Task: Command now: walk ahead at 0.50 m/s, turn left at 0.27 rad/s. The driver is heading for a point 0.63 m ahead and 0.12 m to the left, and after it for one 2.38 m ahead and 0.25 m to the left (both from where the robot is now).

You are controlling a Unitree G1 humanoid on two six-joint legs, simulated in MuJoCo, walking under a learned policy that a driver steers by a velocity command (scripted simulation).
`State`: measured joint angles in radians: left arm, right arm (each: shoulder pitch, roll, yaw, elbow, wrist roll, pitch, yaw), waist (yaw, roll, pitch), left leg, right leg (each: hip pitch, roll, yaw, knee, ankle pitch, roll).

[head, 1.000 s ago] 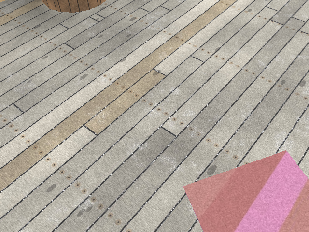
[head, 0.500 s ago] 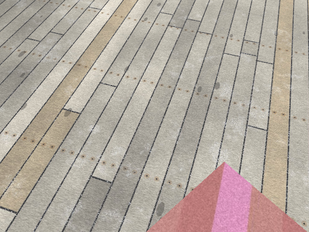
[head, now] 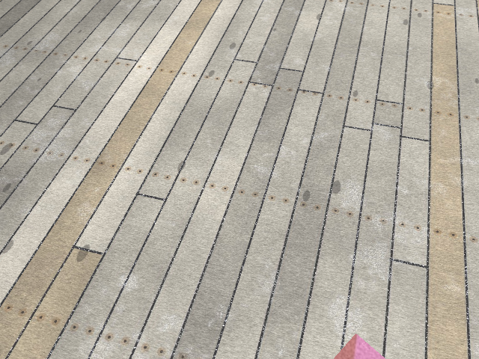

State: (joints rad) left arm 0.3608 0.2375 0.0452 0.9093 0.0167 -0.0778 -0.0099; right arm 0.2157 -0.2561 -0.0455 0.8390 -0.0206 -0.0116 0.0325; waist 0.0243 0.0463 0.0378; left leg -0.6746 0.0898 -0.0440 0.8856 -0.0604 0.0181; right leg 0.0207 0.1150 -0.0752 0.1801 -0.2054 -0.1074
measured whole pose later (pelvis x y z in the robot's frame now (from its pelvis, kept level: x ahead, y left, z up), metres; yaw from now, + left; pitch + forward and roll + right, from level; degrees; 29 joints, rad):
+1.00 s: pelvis +0.51 +0.08 +0.00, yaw +14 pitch +0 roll +1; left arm 0.30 0.25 0.04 0.86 0.00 -0.04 -0.01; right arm 0.16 -0.27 -0.03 0.78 -0.03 -0.01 -0.01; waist 0.02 0.03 0.10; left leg -0.53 0.00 -0.06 1.05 -0.35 -0.03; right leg -0.25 0.11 0.05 0.36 -0.11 -0.09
